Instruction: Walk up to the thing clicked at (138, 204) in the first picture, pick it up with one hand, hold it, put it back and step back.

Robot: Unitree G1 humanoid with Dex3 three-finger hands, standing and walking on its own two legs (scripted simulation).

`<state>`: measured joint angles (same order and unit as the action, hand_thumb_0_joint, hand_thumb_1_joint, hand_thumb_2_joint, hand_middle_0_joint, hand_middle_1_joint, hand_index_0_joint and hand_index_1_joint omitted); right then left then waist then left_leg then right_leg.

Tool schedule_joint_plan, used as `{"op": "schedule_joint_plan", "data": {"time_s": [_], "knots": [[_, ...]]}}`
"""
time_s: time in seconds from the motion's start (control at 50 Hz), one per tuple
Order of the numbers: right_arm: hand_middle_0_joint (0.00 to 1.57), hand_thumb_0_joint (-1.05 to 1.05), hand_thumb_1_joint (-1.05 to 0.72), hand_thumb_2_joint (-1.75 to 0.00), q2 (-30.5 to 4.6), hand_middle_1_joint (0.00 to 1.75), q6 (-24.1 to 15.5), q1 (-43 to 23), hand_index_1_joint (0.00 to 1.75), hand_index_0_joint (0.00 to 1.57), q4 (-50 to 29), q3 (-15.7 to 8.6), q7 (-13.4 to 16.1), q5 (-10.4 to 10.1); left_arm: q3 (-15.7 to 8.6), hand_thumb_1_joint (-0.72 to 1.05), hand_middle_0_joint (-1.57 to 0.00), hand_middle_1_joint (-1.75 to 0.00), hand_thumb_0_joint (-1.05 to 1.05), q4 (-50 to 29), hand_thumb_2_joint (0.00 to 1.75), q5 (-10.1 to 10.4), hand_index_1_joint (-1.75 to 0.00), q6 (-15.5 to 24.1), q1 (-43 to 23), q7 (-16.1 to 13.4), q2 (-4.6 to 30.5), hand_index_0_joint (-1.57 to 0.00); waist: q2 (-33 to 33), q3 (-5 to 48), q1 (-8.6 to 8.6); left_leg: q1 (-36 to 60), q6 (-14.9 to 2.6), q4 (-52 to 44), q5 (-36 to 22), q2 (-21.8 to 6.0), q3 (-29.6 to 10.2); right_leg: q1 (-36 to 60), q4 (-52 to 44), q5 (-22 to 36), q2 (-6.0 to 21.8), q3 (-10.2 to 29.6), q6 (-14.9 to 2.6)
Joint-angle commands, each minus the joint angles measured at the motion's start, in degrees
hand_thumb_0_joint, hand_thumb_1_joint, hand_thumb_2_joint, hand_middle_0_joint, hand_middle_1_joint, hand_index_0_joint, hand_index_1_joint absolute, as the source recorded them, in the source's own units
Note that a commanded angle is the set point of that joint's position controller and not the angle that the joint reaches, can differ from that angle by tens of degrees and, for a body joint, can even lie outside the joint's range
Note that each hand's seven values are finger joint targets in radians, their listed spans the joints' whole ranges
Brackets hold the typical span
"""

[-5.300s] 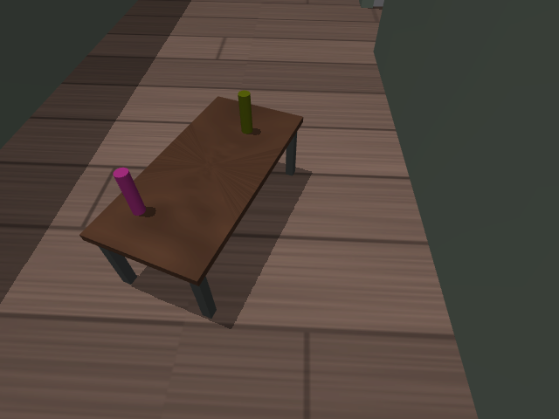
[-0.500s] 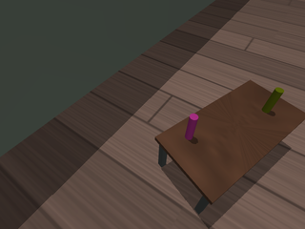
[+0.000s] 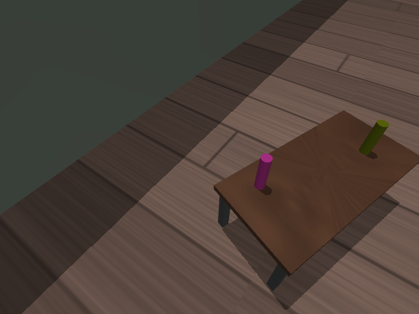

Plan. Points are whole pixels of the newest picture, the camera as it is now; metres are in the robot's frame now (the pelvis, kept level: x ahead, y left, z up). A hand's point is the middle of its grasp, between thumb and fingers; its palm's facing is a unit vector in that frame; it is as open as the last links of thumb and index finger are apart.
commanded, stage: stand
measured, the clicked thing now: (262, 172) +0.71 -0.20 -0.35
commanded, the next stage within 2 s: none
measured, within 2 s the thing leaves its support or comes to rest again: neither
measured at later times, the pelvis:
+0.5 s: pelvis +0.01 +0.00 +0.00, yaw +0 degrees
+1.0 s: pelvis +0.02 +0.00 +0.00, yaw +1 degrees
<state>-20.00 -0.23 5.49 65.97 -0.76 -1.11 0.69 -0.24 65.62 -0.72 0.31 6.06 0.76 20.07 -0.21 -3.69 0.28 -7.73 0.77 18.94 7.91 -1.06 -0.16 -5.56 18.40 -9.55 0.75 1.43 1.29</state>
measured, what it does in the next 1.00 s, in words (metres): stands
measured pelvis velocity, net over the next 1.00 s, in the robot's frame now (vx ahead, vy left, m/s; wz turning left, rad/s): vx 0.02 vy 0.00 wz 0.01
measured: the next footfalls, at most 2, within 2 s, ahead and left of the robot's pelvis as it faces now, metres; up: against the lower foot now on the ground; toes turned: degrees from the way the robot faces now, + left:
none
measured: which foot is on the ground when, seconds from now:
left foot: down 0.00-1.00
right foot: down 0.00-1.00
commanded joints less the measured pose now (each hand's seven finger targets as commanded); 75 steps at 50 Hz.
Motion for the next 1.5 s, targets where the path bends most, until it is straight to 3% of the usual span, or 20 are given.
{"op": "schedule_joint_plan", "data": {"time_s": [0.0, 0.16, 0.38, 0.5, 0.58, 0.66, 0.76, 1.08, 1.48], "knots": [[0.20, 0.00, -0.90, -0.90, -12.3, 0.30, -1.3, -2.7, 0.30, 0.20, -3.7, -2.0, 0.9, -0.1, -2.3, 0.90, -0.20, -0.30, 0.00, -3.6, 0.90, 0.1, -0.30, 1.5, -2.7, -0.9, 12.7, -0.20, 0.4, 2.7, -0.10, -0.9, -1.84, -4.4, 5.7, -5.8, -6.2, -3.2, -4.5, -4.6, 6.0, 4.6, -2.00], [0.20, 0.00, -0.90, -0.90, -12.3, 0.30, -1.6, -2.0, 0.30, 0.20, -3.5, -1.8, 0.9, -0.3, -2.1, 0.90, -0.20, -0.30, 0.00, -3.8, 0.90, 0.4, -0.30, 1.6, -1.6, -0.8, 12.4, -0.20, -0.4, 4.8, 0.03, 0.2, -1.90, -3.2, -1.1, -6.1, -6.0, -1.0, -3.2, 2.1, 6.3, 4.4, -2.13], [0.20, 0.00, -0.90, -0.90, -12.3, 0.30, -1.3, -1.4, 0.30, 0.20, -3.5, -1.5, 1.0, -0.3, -2.0, 0.90, -0.20, -0.30, 0.00, -3.8, 0.90, 0.2, -0.30, 1.3, -1.0, -0.9, 12.7, -0.20, 0.3, 2.7, -0.02, -1.2, -1.82, -4.2, 3.8, -5.8, -6.5, -2.7, -3.4, -2.2, 6.1, 4.2, -2.21], [0.20, 0.00, -0.90, -0.90, -12.8, 0.30, -1.6, -1.8, 0.30, 0.20, -3.9, -1.6, 1.1, -0.4, -1.9, 0.90, -0.20, -0.30, 0.00, -4.3, 0.90, 0.3, -0.30, 1.6, -1.0, -1.0, 12.4, -0.20, 0.2, 5.7, -0.09, 1.9, -1.96, -1.8, -6.2, -6.2, -6.0, -0.8, -2.7, 5.6, 6.6, 3.9, -2.06], [0.20, 0.00, -0.90, -0.90, -12.9, 0.30, -1.7, -2.1, 0.30, 0.20, -3.8, -1.5, 1.2, -0.5, -1.8, 0.90, -0.20, -0.30, 0.00, -4.4, 0.90, 0.4, -0.30, 1.5, -1.2, -1.1, 12.3, -0.20, -0.1, 6.1, -0.23, 1.9, -1.89, -1.6, -8.4, -6.2, -5.8, 0.3, -2.4, 7.6, 6.7, 3.4, -1.87], [0.20, 0.00, -0.90, -0.90, -12.6, 0.30, -1.4, -1.8, 0.30, 0.20, -3.9, -1.4, 1.4, -0.4, -1.9, 0.90, -0.20, -0.30, 0.00, -4.1, 0.90, 0.2, -0.30, 1.3, -1.2, -1.1, 12.3, -0.20, -0.2, 4.8, -0.18, 1.2, -1.93, -2.4, -5.8, -6.1, -5.6, -0.2, -2.7, 5.7, 6.6, 3.4, -1.94], [0.20, 0.00, -0.90, -0.90, -12.6, 0.30, -1.8, -1.9, 0.30, 0.20, -4.2, -1.3, 1.4, -0.4, -2.1, 0.90, -0.20, -0.30, 0.00, -4.3, 0.90, 0.2, -0.30, 1.3, -1.1, -1.1, 12.5, -0.20, 0.0, 6.0, -0.30, 2.5, -1.88, -2.0, -10.6, -6.5, -5.5, 0.6, -2.1, 9.0, 6.8, 3.2, -1.82], [0.20, 0.00, -0.90, -0.90, -12.4, 0.30, -1.2, -2.7, 0.30, 0.20, -4.7, -1.5, 1.3, -0.5, -2.2, 0.90, -0.20, -0.30, 0.00, -4.3, 0.90, 0.1, -0.30, 1.4, -1.1, -1.2, 12.5, -0.20, 0.6, 4.0, -0.16, 1.7, -1.86, -2.7, -3.4, -5.8, -5.6, -1.2, -3.8, 3.8, 6.4, 3.4, -2.00], [0.20, 0.00, -0.90, -0.90, -12.6, 0.30, -1.6, -1.5, 0.30, 0.20, -4.7, -1.3, 1.5, -0.4, -2.2, 0.90, -0.20, -0.30, 0.00, -4.5, 0.90, 0.1, -0.30, 1.2, -0.4, -1.1, 12.4, -0.20, 0.3, 5.0, -0.40, 2.4, -2.03, -2.5, -6.4, -6.2, -5.8, -0.3, -2.8, 5.6, 6.6, 3.5, -2.24]]}}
